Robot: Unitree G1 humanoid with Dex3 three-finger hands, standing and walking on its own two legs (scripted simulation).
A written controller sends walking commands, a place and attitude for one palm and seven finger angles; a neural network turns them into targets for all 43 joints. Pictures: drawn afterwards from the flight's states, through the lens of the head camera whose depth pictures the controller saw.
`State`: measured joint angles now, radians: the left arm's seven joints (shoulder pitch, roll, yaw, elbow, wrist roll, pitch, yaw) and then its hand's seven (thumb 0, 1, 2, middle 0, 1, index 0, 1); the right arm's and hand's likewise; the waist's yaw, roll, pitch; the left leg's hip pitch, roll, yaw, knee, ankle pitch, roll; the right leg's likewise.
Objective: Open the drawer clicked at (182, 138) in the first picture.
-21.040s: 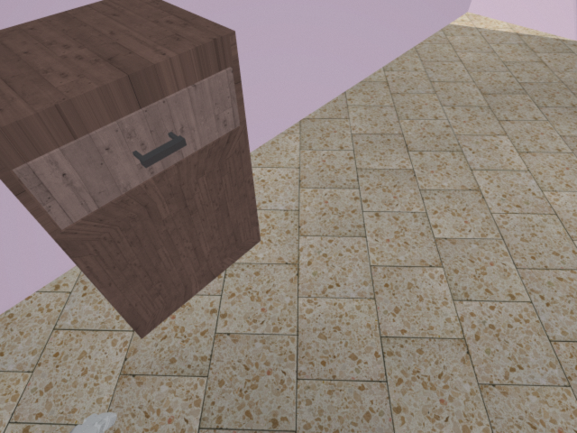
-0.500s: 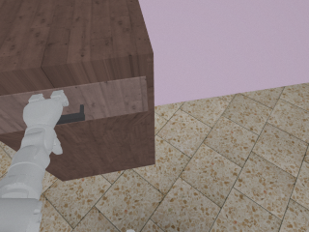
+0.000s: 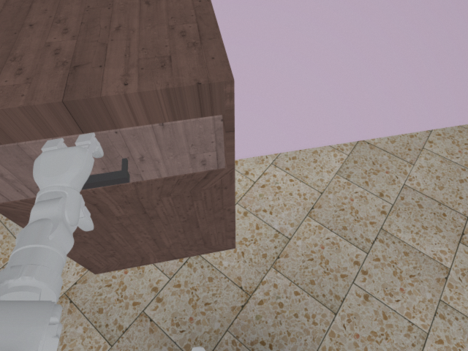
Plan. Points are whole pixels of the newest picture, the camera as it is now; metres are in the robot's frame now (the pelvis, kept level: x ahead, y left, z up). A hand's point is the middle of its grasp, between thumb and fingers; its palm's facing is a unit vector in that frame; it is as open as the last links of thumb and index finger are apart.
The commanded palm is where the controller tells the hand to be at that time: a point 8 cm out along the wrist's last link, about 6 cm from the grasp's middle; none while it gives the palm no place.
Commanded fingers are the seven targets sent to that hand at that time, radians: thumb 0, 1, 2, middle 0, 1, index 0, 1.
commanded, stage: lower the fingers behind the handle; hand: left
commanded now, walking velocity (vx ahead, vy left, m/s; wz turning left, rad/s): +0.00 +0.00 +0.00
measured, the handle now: (100, 173) +0.47 +0.29 -0.04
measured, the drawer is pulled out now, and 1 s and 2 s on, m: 0.00 0.00 0.00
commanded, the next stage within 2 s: close the thumb around the handle in 1.68 s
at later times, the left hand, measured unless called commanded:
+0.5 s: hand (87, 196) +0.39 +0.29 +0.00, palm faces -0.06 -0.02 -1.00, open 13.9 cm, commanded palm +0.38 +0.28 +0.05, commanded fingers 0.00 -0.50 0.30 -0.30 -1.20 -0.30 -1.20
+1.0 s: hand (97, 197) +0.41 +0.29 -0.04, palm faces -0.09 -0.02 -1.00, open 13.9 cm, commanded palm +0.39 +0.28 +0.02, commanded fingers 0.00 -0.50 0.30 -0.30 -1.20 -0.30 -1.20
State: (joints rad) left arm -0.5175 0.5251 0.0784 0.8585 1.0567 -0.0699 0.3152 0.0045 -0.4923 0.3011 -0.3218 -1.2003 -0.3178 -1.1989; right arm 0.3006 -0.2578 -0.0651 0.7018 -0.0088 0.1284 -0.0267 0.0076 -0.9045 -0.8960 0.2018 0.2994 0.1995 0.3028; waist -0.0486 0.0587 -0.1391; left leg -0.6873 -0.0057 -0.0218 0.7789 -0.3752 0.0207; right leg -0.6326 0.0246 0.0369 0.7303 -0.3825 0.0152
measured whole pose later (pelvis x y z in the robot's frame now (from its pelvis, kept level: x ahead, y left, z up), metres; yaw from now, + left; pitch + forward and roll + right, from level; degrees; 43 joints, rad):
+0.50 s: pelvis -0.01 -0.01 -0.01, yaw +1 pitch +17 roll -2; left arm -0.53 0.50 0.06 0.91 1.08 -0.08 0.37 0.00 -0.49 0.30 -0.32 -1.20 -0.32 -1.20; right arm 0.26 -0.26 -0.07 0.71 -0.02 0.12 -0.03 0.01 -0.90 -0.90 0.20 0.30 0.20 0.30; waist -0.04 0.05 -0.15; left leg -0.75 -0.01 -0.04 0.84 -0.39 0.01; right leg -0.69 0.03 0.02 0.79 -0.40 0.01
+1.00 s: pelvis -0.01 +0.00 -0.02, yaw +0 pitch +22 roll -2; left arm -0.58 0.53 0.08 0.99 1.08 -0.09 0.39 0.00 -0.49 0.30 -0.31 -1.23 -0.32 -1.20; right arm 0.30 -0.26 -0.05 0.73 -0.03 0.12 -0.02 0.01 -0.90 -0.90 0.20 0.30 0.20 0.30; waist -0.07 0.05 -0.17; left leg -0.89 0.00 -0.03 0.94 -0.42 0.02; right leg -0.84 0.04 0.03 0.89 -0.43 0.01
